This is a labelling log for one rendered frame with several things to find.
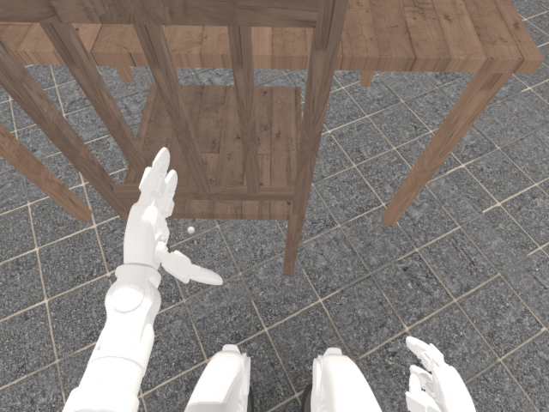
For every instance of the chair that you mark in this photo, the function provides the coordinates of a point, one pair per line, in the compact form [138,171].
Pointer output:
[241,152]

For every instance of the robot left forearm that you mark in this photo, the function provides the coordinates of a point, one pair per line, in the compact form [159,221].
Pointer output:
[120,358]

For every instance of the table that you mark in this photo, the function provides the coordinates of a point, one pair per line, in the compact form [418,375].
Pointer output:
[485,37]

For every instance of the robot thigh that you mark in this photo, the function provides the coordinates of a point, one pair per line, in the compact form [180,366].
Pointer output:
[337,380]
[225,378]

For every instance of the left robot thigh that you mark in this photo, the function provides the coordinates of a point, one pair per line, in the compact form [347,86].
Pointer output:
[225,378]

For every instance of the right robot thigh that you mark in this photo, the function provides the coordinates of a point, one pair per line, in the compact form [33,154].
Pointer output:
[337,380]

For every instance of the right robot hand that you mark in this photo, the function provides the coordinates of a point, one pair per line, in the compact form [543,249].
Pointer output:
[444,388]

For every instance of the left robot hand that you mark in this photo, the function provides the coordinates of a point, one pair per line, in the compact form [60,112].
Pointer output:
[147,224]

